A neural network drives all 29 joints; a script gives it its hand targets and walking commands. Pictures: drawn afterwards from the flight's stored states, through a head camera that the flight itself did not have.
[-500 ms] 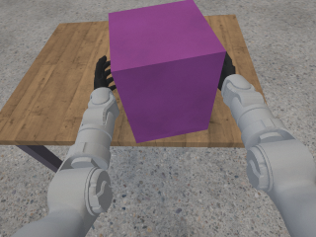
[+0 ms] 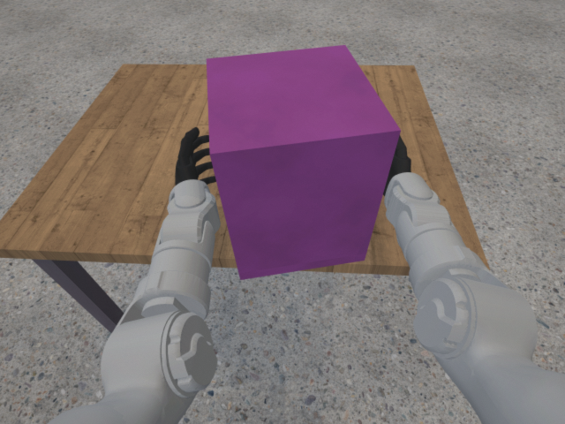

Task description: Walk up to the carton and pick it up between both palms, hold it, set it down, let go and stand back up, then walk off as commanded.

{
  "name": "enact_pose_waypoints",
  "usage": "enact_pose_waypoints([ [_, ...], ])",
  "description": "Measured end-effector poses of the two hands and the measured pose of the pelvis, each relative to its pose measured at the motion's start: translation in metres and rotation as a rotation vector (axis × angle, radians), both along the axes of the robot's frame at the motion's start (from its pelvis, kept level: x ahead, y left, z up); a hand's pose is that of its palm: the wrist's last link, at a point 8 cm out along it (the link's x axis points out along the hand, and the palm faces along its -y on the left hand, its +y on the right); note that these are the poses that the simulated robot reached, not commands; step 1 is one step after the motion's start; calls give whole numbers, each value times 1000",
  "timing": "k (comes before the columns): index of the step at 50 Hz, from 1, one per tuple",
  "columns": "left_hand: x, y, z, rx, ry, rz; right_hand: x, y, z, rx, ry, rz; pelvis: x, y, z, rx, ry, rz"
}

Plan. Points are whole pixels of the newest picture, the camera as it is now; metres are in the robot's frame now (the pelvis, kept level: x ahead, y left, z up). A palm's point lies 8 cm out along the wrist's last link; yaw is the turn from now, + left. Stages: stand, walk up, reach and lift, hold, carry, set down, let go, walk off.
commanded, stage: reach and lift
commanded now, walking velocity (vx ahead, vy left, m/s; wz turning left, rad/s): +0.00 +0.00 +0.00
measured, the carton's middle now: (290, 166) +0.48 +0.06 +0.13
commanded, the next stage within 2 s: none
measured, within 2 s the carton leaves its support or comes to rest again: leaves its support in 1.08 s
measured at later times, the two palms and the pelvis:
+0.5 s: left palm (188, 181) +0.42 +0.20 +0.13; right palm (389, 173) +0.48 -0.09 +0.12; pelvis +0.01 +0.00 +0.00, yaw +0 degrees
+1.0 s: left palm (190, 180) +0.42 +0.20 +0.13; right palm (391, 172) +0.48 -0.09 +0.12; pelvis +0.02 +0.00 +0.00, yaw +0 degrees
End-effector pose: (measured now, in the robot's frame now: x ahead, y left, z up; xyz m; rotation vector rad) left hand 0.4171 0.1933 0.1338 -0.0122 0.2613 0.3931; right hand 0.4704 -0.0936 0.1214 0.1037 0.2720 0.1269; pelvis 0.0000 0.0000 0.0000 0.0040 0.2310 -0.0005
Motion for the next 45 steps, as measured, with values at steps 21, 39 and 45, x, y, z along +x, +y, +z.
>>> enact_pose_waypoints([
  [21, 1, 5, -1, -36, 3, 8, 0, 4, 0, 28, 14, -5, 7, 1, 1, -1, -17, 1],
  [39, 13, 7, -2, -24, -2, 16, 15, 7, -1, 19, -10, 10, 22, 3, 1, -3, -15, 2],
  [45, 10, 5, -1, -17, 1, 14, 12, 5, -1, 11, -19, 16, 21, 2, 1, -3, -23, 2],
])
